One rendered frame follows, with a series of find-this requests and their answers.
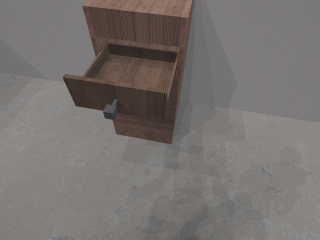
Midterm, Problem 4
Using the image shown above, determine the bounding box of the handle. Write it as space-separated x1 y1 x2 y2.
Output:
103 99 118 120

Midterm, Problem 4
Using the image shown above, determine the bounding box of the drawer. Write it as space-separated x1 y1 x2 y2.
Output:
62 42 179 122

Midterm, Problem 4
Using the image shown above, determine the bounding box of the cabinet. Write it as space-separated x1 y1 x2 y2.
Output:
82 0 194 144

